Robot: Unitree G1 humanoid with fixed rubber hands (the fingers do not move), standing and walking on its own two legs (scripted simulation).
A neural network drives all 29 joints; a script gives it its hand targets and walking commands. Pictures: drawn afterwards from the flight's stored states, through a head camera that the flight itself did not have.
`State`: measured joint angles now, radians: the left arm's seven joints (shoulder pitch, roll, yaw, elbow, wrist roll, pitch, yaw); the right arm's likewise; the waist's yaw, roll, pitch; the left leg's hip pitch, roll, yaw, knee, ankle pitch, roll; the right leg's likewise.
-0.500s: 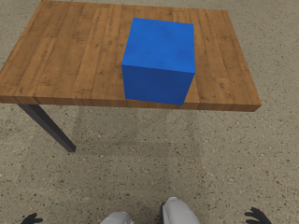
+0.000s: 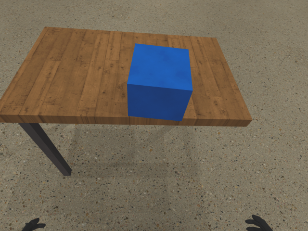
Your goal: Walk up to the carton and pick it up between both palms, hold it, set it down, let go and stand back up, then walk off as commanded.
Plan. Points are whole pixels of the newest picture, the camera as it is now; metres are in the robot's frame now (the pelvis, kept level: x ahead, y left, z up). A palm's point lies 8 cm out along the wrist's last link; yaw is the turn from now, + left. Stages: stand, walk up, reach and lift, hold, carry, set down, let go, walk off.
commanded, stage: walk off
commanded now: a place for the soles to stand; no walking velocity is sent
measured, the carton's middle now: (158, 82) +0.59 -0.02 +0.01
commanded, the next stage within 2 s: stand in 0.58 s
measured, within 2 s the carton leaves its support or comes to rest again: neither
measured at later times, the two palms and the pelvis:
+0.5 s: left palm out of the picture +0.10 +0.29 -0.10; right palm out of the picture +0.10 -0.32 -0.07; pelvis +0.00 -0.02 +0.00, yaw +0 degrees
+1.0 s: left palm out of the picture +0.11 +0.28 -0.10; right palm out of the picture +0.08 -0.33 -0.09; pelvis +0.00 -0.03 +0.01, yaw +0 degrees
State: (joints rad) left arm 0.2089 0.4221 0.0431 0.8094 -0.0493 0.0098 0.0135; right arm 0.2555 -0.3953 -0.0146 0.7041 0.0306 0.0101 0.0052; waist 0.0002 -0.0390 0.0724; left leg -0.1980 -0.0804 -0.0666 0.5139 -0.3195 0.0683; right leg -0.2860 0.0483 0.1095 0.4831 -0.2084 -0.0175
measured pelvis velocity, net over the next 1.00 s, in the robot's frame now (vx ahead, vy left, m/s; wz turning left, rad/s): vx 0.00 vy -0.03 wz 0.00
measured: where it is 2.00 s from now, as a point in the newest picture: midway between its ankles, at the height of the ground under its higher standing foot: outside the picture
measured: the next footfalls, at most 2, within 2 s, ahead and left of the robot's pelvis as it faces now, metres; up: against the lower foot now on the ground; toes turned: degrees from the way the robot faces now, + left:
none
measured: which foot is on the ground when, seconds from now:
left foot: down 0.00-1.00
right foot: down 0.00-1.00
